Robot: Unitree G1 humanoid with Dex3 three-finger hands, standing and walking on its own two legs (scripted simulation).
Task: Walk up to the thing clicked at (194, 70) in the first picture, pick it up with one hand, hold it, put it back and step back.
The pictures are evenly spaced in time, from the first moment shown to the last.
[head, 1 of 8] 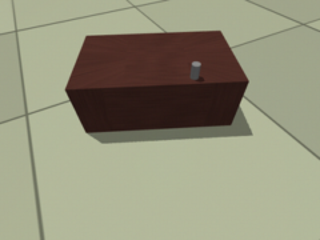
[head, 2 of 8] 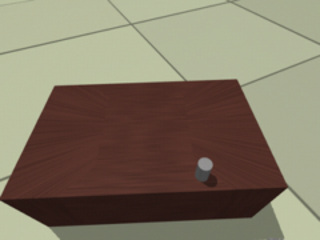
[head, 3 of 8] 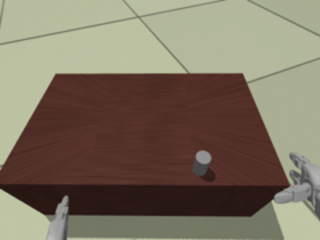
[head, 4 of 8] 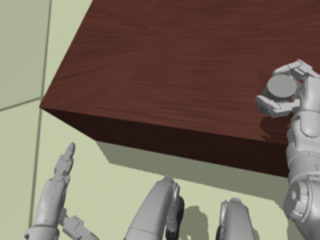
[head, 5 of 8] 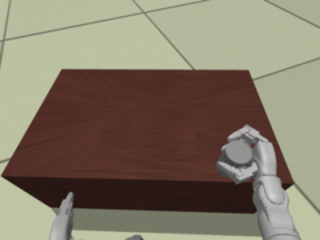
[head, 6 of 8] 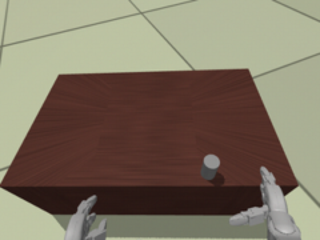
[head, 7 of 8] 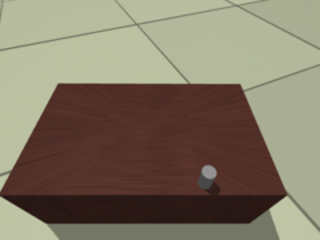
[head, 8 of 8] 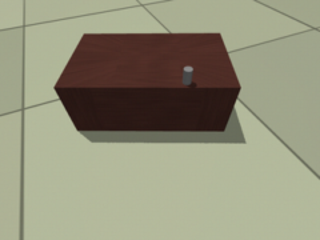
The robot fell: no
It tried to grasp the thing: yes
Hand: right
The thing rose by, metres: 0.27
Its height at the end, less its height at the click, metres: +0.00
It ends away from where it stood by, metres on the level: 0.02
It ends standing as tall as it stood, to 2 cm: yes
